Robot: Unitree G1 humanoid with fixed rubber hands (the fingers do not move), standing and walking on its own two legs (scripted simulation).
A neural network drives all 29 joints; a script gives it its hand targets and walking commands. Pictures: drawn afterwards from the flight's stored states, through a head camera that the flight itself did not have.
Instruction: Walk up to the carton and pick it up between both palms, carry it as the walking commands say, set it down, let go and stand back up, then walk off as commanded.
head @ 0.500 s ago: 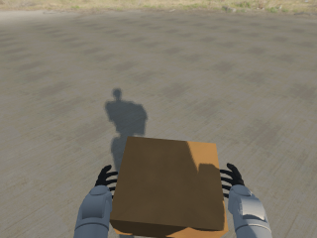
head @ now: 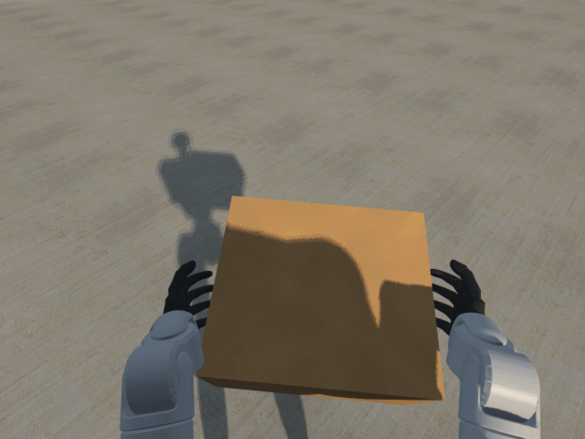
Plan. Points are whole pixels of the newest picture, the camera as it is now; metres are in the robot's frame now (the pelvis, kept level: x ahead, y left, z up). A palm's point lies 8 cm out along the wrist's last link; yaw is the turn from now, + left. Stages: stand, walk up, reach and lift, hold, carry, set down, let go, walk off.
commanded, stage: carry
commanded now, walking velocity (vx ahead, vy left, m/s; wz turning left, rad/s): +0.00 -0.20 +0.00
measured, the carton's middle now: (318, 301) +0.32 -0.02 +0.04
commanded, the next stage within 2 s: none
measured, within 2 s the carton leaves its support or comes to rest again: neither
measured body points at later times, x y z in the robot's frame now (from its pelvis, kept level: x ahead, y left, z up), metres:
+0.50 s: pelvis -0.07 -0.12 +0.00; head -0.12 -0.10 +0.45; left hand +0.14 +0.08 +0.07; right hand +0.17 -0.28 +0.09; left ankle -0.04 +0.01 -0.72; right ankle -0.03 -0.18 -0.66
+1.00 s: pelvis -0.16 -0.27 -0.02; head -0.17 -0.27 +0.43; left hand +0.07 -0.09 +0.04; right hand +0.07 -0.46 +0.05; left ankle -0.08 -0.08 -0.71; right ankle -0.08 -0.37 -0.72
